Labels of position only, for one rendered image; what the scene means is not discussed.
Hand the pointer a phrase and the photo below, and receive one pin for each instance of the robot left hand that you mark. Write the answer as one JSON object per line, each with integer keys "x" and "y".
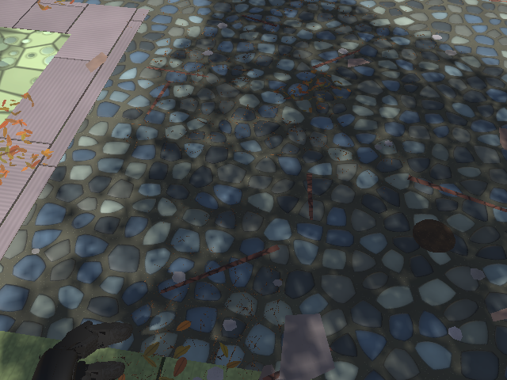
{"x": 61, "y": 361}

